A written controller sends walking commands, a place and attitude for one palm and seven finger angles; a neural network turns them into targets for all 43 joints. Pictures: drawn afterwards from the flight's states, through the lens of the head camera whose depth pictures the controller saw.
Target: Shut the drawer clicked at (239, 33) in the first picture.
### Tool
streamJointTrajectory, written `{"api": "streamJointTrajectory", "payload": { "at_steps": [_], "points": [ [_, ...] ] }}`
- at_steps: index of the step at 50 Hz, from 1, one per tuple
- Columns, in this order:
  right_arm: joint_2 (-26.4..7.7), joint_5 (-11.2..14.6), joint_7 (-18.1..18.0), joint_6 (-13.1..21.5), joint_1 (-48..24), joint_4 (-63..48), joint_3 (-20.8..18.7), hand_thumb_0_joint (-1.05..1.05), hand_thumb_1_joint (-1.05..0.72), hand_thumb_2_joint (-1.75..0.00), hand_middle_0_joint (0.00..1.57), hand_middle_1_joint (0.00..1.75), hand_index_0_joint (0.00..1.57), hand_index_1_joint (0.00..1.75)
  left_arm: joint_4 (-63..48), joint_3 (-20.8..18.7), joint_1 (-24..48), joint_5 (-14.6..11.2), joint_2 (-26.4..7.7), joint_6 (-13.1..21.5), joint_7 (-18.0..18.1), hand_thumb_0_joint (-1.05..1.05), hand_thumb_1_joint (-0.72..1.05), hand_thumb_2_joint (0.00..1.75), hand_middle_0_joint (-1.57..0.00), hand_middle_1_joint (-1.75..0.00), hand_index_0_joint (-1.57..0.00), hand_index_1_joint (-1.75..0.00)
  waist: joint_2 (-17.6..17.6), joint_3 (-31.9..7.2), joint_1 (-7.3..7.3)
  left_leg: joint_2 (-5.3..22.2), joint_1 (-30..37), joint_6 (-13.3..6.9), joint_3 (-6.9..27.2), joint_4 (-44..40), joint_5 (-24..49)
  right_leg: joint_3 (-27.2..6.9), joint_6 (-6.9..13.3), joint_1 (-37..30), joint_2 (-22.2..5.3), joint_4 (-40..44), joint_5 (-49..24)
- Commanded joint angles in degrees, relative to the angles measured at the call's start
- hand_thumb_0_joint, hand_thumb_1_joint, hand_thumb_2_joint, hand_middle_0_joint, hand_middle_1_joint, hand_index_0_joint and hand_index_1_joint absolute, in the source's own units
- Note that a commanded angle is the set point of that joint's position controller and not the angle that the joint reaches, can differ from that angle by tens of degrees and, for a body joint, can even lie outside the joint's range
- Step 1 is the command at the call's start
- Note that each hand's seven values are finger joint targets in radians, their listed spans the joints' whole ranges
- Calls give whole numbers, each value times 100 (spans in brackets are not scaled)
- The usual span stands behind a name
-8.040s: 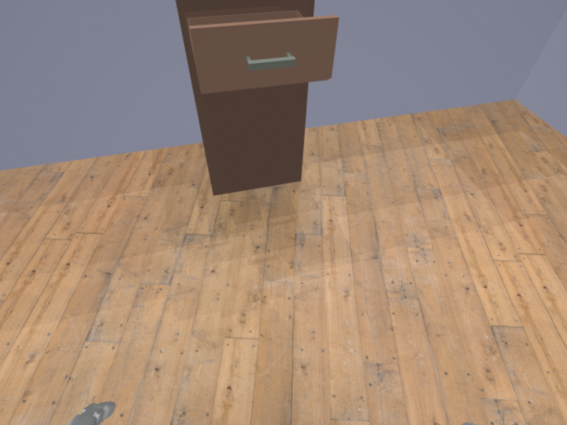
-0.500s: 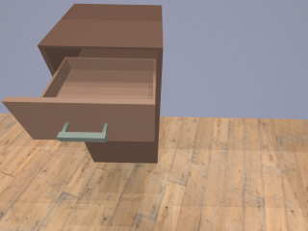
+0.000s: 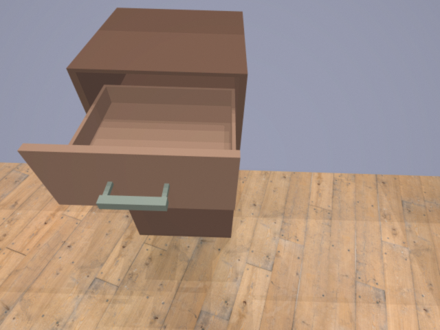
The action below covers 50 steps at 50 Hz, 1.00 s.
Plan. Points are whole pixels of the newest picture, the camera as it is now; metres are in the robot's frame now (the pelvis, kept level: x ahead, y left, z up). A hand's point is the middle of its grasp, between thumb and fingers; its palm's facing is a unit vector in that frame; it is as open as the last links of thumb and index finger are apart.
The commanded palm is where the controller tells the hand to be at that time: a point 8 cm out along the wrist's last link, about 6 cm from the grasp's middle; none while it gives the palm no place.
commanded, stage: come to a stop and stand still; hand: left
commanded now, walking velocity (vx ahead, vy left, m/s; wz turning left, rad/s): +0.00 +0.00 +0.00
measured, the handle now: (135, 195) +0.36 +0.20 +0.03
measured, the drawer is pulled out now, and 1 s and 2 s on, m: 0.29 0.29 0.29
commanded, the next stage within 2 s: look again from close up in 0.14 s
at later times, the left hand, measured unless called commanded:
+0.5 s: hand out of the picture +0.01 +0.19 -0.18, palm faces +0.03 -0.98 -0.20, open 7.4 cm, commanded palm none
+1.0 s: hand out of the picture -0.02 +0.20 -0.19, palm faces +0.02 -0.98 -0.18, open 7.4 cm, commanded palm none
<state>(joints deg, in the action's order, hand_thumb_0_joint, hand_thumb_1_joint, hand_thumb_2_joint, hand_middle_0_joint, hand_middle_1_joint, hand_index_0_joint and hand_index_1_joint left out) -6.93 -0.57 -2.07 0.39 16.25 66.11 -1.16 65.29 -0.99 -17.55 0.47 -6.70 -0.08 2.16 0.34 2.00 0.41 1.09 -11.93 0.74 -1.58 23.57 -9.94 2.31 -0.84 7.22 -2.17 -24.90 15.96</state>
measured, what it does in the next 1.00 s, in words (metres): stands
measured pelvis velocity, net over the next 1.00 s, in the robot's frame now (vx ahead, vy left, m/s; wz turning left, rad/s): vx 0.00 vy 0.03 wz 0.01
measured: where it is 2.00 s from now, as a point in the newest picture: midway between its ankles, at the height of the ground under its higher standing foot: outside the picture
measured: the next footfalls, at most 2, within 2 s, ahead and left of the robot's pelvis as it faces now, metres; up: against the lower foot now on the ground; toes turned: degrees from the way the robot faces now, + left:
none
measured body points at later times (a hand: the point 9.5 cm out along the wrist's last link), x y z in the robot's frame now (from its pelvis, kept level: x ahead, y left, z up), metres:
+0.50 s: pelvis +0.00 +0.02 -0.01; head +0.00 +0.02 +0.44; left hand +0.00 +0.24 -0.17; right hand +0.02 -0.21 -0.16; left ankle +0.03 +0.13 -0.74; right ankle -0.03 -0.12 -0.74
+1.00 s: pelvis +0.00 +0.03 -0.01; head +0.00 +0.04 +0.44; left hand -0.02 +0.26 -0.17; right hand +0.02 -0.20 -0.15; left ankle +0.03 +0.13 -0.74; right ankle -0.03 -0.12 -0.74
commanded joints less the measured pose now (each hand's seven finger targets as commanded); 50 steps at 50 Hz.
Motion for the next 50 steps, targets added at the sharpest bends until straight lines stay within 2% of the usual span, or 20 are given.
{"api": "streamJointTrajectory", "payload": {
  "at_steps": [1, 4, 11, 12, 13, 14, 15, 16, 17, 18, 22, 23, 25, 31, 36, 40, 43, 46, 47, 50],
  "points": [
    [-512, 31, -23, 61, 360, -152, -54, 0, -90, -90, 20, 30, 20, 30, -107, -61, -485, 25, -508, 51, 18, 0, 90, 90, -20, -30, -20, -30, -18, 265, -9, 461, 242, -140, 466, -432, 491, -297, 123, 560, -360, 577, -467],
    [-535, 33, -18, 61, 327, -157, -50, 0, -90, -90, 20, 30, 20, 30, -114, -59, -481, 28, -531, 50, 17, 0, 90, 90, -20, -30, -20, -30, -38, 377, 3, 449, 191, -135, 448, -453, 447, -284, 111, 560, -370, 614, -437],
    [-571, 29, -9, 53, 301, -180, -46, 0, -90, -90, 20, 30, 20, 30, -126, -57, -465, 28, -582, 57, 12, 0, 90, 90, -20, -30, -20, -30, -52, 359, -11, 417, 220, -119, 445, -468, 365, -298, 109, 555, -379, 648, -399],
    [-779, 31, 78, 147, -264, -616, 6, 0, -90, -90, 20, 30, 20, 30, -63, 28, -752, 125, -730, 254, 212, 0, 90, 90, -20, -30, -20, -30, 39, 424, 179, 453, -254, -24, 278, 848, 863, -680, 139, 619, -623, 683, -2103],
    [-625, 16, 97, 118, -158, -783, 29, 0, -90, -90, 20, 30, 20, 30, -235, 0, -525, 73, -960, 290, 188, 0, 90, 90, -20, -30, -20, -30, -66, 415, -143, 312, -101, 51, 232, 512, 384, -709, 309, 624, -822, 482, -2728],
    [-468, -21, 79, 134, 127, -727, -2, 0, -90, -90, 20, 30, 20, 30, -371, 3, -537, 43, -910, 299, 139, 0, 90, 90, -20, -30, -20, -30, -166, 112, -113, 260, 7, -74, 207, 299, 99, -636, 352, 380, -729, 263, -2251],
    [-604, -22, 81, 143, 236, -681, -5, 0, -90, -90, 20, 30, 20, 30, -376, 24, -492, 25, -857, 302, 133, 0, 90, 90, -20, -30, -20, -30, 123, -274, -138, 318, 22, -102, 293, 420, 397, -479, 352, 238, -584, 183, -1776],
    [-697, 1, 86, 132, 250, -688, -17, 0, -90, -90, 20, 30, 20, 30, -420, 25, -427, 22, -821, 291, 130, 0, 90, 90, -20, -30, -20, -30, 250, -458, -160, 354, 67, -121, 326, 440, 553, -422, 321, 175, -513, 161, -1446],
    [-710, 19, 88, 126, 206, -737, -32, 0, -90, -90, 20, 30, 20, 30, -496, 14, -384, 22, -820, 272, 118, 0, 90, 90, -20, -30, -20, -30, 197, -494, -146, 352, 102, -138, 338, 402, 623, -403, 296, 184, -471, 133, -1234],
    [-752, -1, 84, 128, 180, -758, -23, 0, -90, -90, 20, 30, 20, 30, -559, 13, -334, 32, -842, 231, 110, 0, 90, 90, -20, -30, -20, -30, 107, -427, -118, 395, 86, -146, 334, 382, 772, -345, 292, 208, -434, 69, -1116],
    [-813, 11, 96, 82, 60, -828, -21, 0, -90, -90, 20, 30, 20, 30, -626, 27, -299, 41, -824, 157, 76, 0, 90, 90, -20, -30, -20, -30, 73, 304, -93, 325, -353, -186, 453, 188, 228, -322, 263, 592, -356, 169, -196],
    [-804, -7, 99, 69, 27, -827, -12, 0, -90, -90, 20, 30, 20, 30, -654, 24, -308, 49, -840, 127, 71, 0, 90, 90, -20, -30, -20, -30, -85, 361, -56, 337, -348, -190, 479, 108, 179, -310, 268, 631, -349, 183, -91],
    [-836, 2, 112, 65, 17, -839, -9, 0, -90, -90, 20, 30, 20, 30, -677, 26, -336, 51, -858, 123, 63, 0, 90, 90, -20, -30, -20, -30, 2, 508, -54, 314, -487, -198, 508, 43, -22, -293, 243, 649, -336, 211, 41],
    [-950, -2, 130, 82, -50, -862, -5, 0, -90, -90, 20, 30, 20, 30, -762, 32, -325, 46, -929, 99, 35, 0, 90, 90, -20, -30, -20, -30, -191, 253, -19, 343, -389, -235, 618, -186, -163, -253, 185, 484, -342, 196, -3],
    [-994, 5, 133, 103, -99, -824, -3, 0, -90, -90, 20, 30, 20, 30, -754, 42, -327, 39, -949, 108, 22, 0, 90, 90, -20, -30, -20, -30, -95, 23, -13, 363, -200, -245, 615, -201, 54, -239, 143, 373, -372, 225, -199],
    [-1006, 22, 132, 114, -133, -773, 15, 0, -90, -90, 20, 30, 20, 30, -708, 52, -346, 41, -963, 109, 15, 0, 90, 90, -20, -30, -20, -30, -103, 97, 5, 368, -207, -249, 623, -260, 99, -227, 105, 351, -397, 292, -246],
    [-995, -3, 140, 57, -19, -652, 6, 0, -90, -90, 20, 30, 20, 30, -607, 63, -452, 71, -895, 85, -18, 0, 90, 90, -20, -30, -20, -30, 9, 221, -36, 421, -273, -278, 738, -526, -1173, -76, 120, 448, -288, 282, 558],
    [-1123, -40, 144, -7, -7, -616, -65, 0, -90, -90, 20, 30, 20, 30, -560, 67, -547, 108, -834, 46, -51, 0, 90, 90, -20, -30, -20, -30, -287, 520, -48, 549, -568, -363, 981, -868, -2291, 81, 142, 694, -166, 56, 1047],
    [-1151, -48, 141, -24, -18, -609, -79, 0, -90, -90, 20, 30, 20, 30, -553, 66, -603, 116, -822, 41, -63, 0, 90, 90, -20, -30, -20, -30, -385, 586, -36, 595, -657, -404, 1068, -950, -2496, 113, 158, 732, -112, -28, 1072],
    [-1116, -51, 121, -11, 25, -608, -111, 0, -90, -90, 20, 30, 20, 30, -512, 50, -799, 118, -765, 70, -90, 0, 90, 90, -20, -30, -20, -30, -399, 571, 0, 636, -678, -486, 1090, -855, -2337, 98, 222, 719, -95, -61, 878]
  ]
}}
